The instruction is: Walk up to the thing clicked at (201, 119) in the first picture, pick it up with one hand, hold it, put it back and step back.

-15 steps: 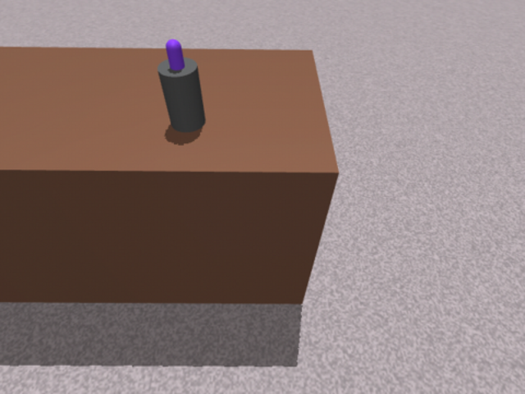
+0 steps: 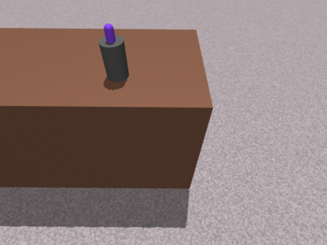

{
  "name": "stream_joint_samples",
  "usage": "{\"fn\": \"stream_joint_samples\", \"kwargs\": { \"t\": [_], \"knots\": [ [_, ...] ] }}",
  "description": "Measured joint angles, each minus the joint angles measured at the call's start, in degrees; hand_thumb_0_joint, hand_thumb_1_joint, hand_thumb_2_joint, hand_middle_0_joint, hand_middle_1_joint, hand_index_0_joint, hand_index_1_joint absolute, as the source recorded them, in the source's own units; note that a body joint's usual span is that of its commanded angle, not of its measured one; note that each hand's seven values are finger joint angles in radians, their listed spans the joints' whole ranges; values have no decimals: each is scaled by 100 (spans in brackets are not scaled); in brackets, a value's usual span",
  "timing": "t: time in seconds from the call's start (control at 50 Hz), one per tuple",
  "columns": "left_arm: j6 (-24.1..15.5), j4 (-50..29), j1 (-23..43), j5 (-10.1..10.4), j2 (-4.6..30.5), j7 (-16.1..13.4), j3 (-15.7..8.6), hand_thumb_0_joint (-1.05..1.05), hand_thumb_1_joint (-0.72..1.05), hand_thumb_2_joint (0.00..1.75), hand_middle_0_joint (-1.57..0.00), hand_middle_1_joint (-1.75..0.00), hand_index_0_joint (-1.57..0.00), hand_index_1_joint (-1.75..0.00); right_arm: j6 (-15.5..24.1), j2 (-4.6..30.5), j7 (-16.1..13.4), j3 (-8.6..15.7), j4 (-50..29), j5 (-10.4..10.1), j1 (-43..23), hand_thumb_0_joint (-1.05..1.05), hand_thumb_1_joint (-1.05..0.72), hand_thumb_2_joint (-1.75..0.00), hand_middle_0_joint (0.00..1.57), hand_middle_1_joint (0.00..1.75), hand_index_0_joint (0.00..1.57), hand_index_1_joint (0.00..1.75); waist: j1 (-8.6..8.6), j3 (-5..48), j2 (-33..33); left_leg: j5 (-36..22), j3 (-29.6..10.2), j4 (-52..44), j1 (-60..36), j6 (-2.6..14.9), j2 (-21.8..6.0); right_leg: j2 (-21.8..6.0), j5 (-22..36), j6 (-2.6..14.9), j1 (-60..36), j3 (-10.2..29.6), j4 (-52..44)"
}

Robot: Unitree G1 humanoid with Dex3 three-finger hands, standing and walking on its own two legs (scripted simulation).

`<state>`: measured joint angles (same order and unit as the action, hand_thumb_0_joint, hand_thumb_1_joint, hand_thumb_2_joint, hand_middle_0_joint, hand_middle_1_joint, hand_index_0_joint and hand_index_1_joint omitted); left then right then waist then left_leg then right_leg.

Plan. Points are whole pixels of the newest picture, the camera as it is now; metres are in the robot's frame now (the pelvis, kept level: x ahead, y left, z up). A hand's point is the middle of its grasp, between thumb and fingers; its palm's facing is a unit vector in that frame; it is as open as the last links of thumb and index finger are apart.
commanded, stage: stand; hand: left
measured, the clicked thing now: (113, 52) +0.72 +0.20 +0.07
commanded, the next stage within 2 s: walk up in 0.82 s
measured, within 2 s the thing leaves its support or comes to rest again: neither
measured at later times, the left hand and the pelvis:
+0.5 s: hand out of the picture +0.08 +0.25 -0.16, palm faces -0.03 -0.94 -0.34, open 7.4 cm; pelvis +0.00 +0.00 +0.00, yaw +0 degrees
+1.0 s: hand out of the picture +0.06 +0.28 -0.16, palm faces +0.03 -0.94 -0.34, open 7.3 cm; pelvis +0.02 +0.01 -0.01, yaw +1 degrees
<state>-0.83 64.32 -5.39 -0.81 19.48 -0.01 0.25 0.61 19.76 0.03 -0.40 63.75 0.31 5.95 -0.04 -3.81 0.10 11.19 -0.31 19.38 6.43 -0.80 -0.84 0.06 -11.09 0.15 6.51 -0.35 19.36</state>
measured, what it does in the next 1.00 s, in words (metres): stands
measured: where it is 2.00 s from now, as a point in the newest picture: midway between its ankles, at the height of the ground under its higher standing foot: outside the picture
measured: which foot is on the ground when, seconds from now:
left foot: down 0.00-0.88, up 0.90-1.00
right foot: down 0.00-1.00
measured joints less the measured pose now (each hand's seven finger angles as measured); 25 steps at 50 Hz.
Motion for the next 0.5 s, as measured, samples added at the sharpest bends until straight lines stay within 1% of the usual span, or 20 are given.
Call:
{"fn": "stream_joint_samples", "kwargs": {
  "t": [0.5],
  "knots": [
    [2, -2, -24, 1, 1, -10, -17, 0, 90, 90, -20, -30, -21, -30, -5, 17, -11, -8, -33, -2, -15, 0, -90, -90, 21, 30, 20, 30, 8, 33, -11, 4, -4, -69, -98, -3, -5, 4, 2, 1, -105, -6, -82]
  ]
}}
